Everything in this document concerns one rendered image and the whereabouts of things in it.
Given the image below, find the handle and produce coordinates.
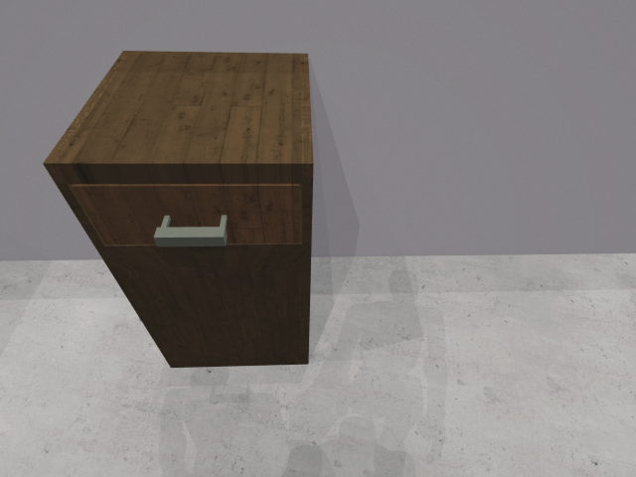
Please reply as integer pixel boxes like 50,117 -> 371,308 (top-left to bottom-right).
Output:
154,215 -> 228,246

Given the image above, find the drawer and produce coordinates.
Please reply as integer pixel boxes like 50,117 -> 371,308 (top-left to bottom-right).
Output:
72,184 -> 300,244

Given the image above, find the cabinet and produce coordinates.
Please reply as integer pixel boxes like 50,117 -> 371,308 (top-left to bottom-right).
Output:
43,51 -> 313,368

